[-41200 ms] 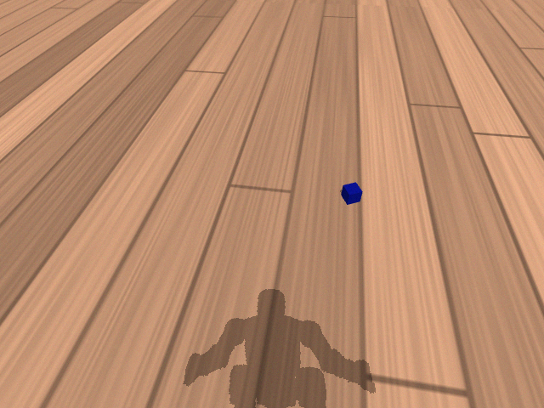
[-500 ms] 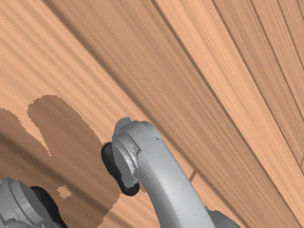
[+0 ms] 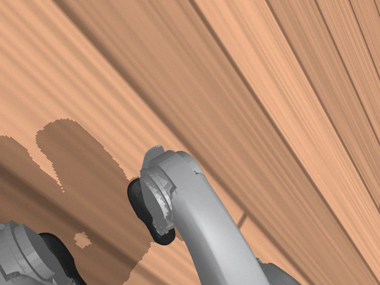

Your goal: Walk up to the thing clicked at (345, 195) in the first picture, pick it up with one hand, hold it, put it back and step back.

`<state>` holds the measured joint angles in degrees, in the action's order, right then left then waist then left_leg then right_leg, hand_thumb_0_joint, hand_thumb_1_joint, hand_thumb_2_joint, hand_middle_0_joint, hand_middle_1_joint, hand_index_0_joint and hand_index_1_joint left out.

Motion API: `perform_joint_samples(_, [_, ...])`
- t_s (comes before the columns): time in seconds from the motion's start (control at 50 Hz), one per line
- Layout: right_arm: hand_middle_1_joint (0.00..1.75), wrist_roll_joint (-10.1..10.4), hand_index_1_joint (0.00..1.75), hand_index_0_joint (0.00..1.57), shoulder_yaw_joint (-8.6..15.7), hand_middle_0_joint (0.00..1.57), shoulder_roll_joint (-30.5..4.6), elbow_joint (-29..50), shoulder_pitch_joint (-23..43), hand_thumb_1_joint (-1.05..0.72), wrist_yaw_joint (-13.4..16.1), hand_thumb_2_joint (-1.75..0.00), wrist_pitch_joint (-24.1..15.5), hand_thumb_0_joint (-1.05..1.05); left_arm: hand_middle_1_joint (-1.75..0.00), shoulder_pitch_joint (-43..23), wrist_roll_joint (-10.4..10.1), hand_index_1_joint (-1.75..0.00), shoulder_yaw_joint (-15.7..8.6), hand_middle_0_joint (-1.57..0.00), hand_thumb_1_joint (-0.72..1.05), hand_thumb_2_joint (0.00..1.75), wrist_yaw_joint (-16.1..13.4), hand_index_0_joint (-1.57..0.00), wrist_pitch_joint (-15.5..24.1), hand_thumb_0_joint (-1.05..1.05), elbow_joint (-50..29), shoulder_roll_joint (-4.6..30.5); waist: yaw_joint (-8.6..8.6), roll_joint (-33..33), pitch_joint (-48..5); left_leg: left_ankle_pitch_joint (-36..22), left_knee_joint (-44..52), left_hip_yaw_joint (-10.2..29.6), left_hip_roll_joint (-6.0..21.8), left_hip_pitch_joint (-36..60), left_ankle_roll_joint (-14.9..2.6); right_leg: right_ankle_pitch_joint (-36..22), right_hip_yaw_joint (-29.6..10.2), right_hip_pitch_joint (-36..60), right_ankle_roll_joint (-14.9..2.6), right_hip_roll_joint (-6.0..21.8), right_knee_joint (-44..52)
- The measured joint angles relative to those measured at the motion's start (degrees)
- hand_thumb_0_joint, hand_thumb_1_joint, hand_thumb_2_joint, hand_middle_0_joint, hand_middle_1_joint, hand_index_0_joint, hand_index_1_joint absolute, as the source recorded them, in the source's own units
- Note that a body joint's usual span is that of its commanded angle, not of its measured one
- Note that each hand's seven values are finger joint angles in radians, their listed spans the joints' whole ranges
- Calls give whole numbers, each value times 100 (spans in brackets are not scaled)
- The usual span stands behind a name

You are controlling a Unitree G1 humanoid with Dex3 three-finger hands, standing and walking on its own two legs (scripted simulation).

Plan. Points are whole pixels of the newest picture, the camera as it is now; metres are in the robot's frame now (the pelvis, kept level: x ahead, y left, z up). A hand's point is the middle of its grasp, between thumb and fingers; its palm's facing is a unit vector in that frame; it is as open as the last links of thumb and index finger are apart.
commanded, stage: close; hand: left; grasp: from above
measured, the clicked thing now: out of the picture +0.49 +0.34 -0.30
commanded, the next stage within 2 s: none
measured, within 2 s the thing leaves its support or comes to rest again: neither
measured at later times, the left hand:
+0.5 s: hand out of the picture +0.47 +0.34 -0.27, palm faces -0.25 -0.36 -0.90, open 10.2 cm
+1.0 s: hand out of the picture +0.47 +0.34 -0.27, palm faces -0.25 -0.36 -0.90, open 10.1 cm
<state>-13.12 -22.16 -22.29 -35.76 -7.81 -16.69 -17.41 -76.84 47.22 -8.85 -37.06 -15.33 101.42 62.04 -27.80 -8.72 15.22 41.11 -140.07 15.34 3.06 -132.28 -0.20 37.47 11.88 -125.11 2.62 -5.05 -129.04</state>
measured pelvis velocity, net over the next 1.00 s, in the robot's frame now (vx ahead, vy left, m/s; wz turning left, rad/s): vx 0.00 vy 0.00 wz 0.00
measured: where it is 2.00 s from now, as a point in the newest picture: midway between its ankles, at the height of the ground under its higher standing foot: (116, 250)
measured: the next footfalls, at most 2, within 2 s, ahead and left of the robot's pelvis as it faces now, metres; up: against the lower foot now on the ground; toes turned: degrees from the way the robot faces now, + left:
none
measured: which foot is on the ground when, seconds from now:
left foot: down 0.00-1.00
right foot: down 0.00-1.00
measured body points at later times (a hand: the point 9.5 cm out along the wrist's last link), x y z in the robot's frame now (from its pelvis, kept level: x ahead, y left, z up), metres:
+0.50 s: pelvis +0.00 +0.00 +0.00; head +0.32 +0.12 +0.29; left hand +0.48 +0.35 -0.22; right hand +0.01 -0.24 -0.04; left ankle +0.06 +0.13 -0.30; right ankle +0.12 -0.11 -0.30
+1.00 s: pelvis +0.00 +0.00 +0.00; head +0.32 +0.12 +0.29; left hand +0.49 +0.35 -0.22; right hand +0.01 -0.24 -0.04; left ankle +0.06 +0.13 -0.30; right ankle +0.12 -0.11 -0.30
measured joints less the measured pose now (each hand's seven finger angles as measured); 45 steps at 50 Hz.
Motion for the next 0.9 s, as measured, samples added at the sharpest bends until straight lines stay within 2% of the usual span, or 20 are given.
perform_joint_samples(0.68, [30,2,30,20,13,19,13,-84,-29,-92,28,-90,-30,1,-68,-17,48,-65,58,-62,6,51,38,-57,39,0,69,-6,5,28,-31,15,-8,1,-7,3,-4,18,4,15,1,8,-1])
perform_joint_samples(0.9, [30,-20,30,20,-2,19,-1,-53,4,-92,3,-90,-32,1,-66,0,-19,-64,63,-63,7,50,9,-58,13,0,22,-11,-7,40,-13,8,17,-17,-6,1,7,19,-10,-5,-12,18,-2])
